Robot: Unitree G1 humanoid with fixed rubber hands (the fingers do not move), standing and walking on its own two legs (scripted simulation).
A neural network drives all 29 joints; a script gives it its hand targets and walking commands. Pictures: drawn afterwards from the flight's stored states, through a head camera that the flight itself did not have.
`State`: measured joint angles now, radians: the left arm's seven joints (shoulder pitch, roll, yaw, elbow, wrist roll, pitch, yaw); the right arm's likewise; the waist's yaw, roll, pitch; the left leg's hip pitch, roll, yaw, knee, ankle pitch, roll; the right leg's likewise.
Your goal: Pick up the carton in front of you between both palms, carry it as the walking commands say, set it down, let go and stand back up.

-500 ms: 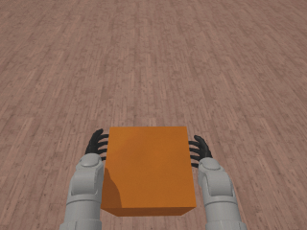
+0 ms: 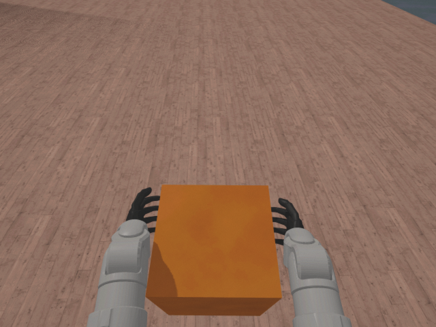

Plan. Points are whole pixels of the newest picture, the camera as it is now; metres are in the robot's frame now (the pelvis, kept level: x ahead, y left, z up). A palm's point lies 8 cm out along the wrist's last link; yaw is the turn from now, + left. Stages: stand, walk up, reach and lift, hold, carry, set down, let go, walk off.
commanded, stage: carry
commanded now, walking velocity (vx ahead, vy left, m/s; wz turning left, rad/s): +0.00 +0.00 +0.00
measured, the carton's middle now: (214, 255) +0.30 +0.00 -0.05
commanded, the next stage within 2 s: hold in 1.80 s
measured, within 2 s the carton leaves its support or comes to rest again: neither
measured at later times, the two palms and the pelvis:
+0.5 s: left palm (133, 238) +0.29 +0.15 +0.05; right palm (293, 246) +0.28 -0.14 +0.03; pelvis -0.01 +0.00 +0.00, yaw +0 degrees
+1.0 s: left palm (124, 252) +0.26 +0.16 +0.05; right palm (292, 260) +0.25 -0.13 +0.04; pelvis -0.04 +0.01 +0.00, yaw +0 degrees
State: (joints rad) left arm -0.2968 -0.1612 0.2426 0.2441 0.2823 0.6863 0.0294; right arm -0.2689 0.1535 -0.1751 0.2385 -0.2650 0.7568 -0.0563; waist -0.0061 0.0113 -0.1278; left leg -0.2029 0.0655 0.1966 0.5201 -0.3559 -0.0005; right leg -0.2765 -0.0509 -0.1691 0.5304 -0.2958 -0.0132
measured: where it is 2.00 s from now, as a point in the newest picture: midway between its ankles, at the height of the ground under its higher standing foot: outside the picture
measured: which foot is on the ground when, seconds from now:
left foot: down 0.00-1.00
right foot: down 0.00-1.00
